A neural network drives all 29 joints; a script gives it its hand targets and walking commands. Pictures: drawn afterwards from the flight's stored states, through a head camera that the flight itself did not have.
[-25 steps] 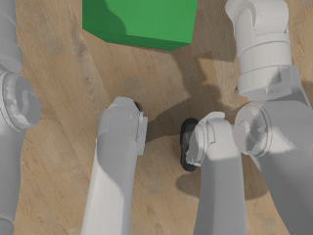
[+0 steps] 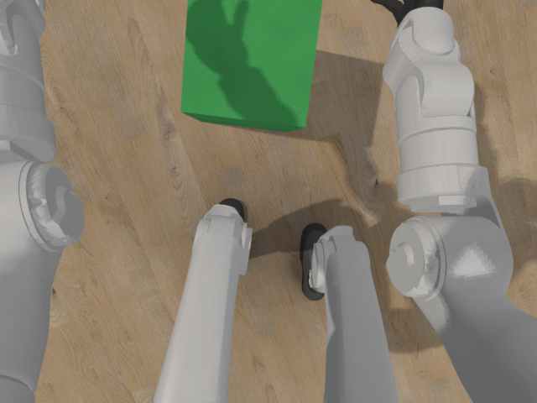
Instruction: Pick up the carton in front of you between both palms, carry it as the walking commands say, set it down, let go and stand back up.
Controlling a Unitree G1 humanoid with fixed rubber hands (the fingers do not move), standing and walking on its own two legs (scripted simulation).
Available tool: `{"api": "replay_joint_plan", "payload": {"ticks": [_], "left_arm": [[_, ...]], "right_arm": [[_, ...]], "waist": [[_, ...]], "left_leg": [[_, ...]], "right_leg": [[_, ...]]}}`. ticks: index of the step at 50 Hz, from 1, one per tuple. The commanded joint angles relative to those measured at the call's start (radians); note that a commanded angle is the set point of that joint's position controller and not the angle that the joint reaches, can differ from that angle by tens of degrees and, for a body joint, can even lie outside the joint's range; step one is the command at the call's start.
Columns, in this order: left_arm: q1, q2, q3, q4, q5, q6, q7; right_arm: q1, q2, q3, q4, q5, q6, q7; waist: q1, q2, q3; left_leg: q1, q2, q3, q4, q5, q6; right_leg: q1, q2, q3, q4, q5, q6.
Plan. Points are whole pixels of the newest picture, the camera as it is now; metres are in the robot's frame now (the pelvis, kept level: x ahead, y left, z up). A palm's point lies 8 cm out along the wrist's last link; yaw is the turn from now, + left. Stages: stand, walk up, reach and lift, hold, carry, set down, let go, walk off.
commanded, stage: set down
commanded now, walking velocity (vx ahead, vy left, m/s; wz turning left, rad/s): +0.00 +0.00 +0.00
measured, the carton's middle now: (249, 72) +0.52 +0.11 -0.43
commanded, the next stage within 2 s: let go in 0.22 s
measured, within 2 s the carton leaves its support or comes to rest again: neither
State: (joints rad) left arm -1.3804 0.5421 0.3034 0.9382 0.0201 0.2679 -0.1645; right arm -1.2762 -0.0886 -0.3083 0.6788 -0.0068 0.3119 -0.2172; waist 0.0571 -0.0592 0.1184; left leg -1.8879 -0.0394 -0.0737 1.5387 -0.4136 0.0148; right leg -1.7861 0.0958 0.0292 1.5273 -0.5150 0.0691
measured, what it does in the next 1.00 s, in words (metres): rises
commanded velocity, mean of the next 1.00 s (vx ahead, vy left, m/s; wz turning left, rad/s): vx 0.00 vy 0.00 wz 0.00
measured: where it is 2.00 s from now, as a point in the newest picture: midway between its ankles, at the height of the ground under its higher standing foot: (269, 262)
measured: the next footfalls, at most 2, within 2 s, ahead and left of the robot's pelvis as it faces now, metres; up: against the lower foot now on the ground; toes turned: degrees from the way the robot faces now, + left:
none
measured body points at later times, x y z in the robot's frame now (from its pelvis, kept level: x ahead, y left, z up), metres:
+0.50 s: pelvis +0.04 +0.01 +0.13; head +0.33 +0.08 +0.46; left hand +0.47 +0.34 +0.00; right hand +0.51 -0.08 +0.00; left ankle +0.10 +0.10 -0.52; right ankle +0.08 -0.14 -0.52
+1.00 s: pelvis +0.09 -0.01 +0.21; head +0.22 +0.01 +0.64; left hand +0.31 +0.26 +0.11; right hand +0.35 -0.20 +0.11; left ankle +0.10 +0.10 -0.52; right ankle +0.08 -0.14 -0.52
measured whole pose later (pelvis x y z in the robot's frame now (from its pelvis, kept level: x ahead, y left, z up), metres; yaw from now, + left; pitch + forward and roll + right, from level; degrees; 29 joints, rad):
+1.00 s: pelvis +0.09 -0.01 +0.21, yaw +5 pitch +15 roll +0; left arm -0.04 0.23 0.13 0.55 0.00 -0.01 -0.09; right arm -0.02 -0.14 -0.08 0.51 -0.04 0.02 0.00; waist 0.01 -0.02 0.02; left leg -0.62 -0.04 -0.06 0.57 -0.22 0.00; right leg -0.56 0.03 0.08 0.59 -0.30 0.01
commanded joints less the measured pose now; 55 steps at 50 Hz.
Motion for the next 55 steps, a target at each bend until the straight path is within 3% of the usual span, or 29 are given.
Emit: {"api": "replay_joint_plan", "payload": {"ticks": [1, 15, 21, 26, 31, 35, 45, 55], "left_arm": [[-0.249, 0.138, 0.022, -0.107, 0.013, -0.024, -0.007], [-0.098, 0.071, 0.086, -0.046, 0.121, -0.074, -0.013], [0.181, 0.013, 0.059, -0.191, 0.154, -0.081, -0.001], [0.384, -0.045, 0.019, -0.344, 0.103, -0.13, 0.014], [0.61, -0.105, -0.015, -0.372, 0.058, -0.18, 0.029], [0.818, -0.144, -0.039, -0.365, 0.034, -0.217, 0.04], [1.193, -0.189, -0.127, -0.453, -0.014, -0.288, 0.065], [1.518, -0.228, -0.202, -0.546, -0.019, -0.286, 0.103]], "right_arm": [[-0.202, -0.062, -0.003, -0.128, -0.013, -0.02, 0.008], [-0.022, -0.01, -0.037, -0.109, -0.099, -0.052, 0.046], [0.253, -0.008, 0.015, -0.205, -0.15, -0.064, 0.073], [0.438, -0.021, 0.08, -0.277, -0.124, -0.125, 0.095], [0.649, -0.031, 0.115, -0.245, -0.099, -0.189, 0.12], [0.821, -0.05, 0.129, -0.215, -0.092, -0.23, 0.145], [1.129, -0.103, 0.198, -0.253, -0.041, -0.302, 0.206], [1.405, -0.161, 0.236, -0.303, -0.014, -0.319, 0.25]], "waist": [[0.045, 0.154, -1.2], [0.034, 0.121, -1.089], [0.033, 0.131, -1.138], [0.025, 0.149, -1.073], [0.007, 0.161, -0.979], [-0.01, 0.146, -0.891], [-0.031, 0.088, -0.589], [-0.044, 0.043, -0.306]], "left_leg": [[1.09, -0.013, 0.083, -0.174, 0.562, -0.036], [1.242, -0.011, 0.065, -0.456, 0.573, -0.028], [1.493, -0.005, 0.047, -0.559, 0.694, -0.028], [1.639, 0.012, 0.017, -0.639, 0.791, -0.026], [1.706, 0.025, -0.007, -0.708, 0.806, -0.027], [1.692, 0.029, -0.013, -0.77, 0.754, -0.027], [1.645, 0.02, 0.034, -0.954, 0.457, -0.025], [1.794, -0.008, 0.063, -1.091, 0.44, -0.032]], "right_leg": [[0.247, 0.059, -0.139, -0.191, 0.19, 0.016], [0.465, 0.034, -0.107, -0.483, 0.257, 0.028], [0.579, 0.031, -0.102, -0.595, 0.321, 0.018], [0.614, 0.016, -0.086, -0.689, 0.349, 0.006], [0.661, -0.002, -0.074, -0.765, 0.349, -0.004], [0.765, -0.017, -0.061, -0.82, 0.35, -0.015], [1.184, -0.048, -0.029, -0.967, 0.337, -0.032], [1.498, -0.063, 0.004, -1.133, 0.453, -0.035]]}}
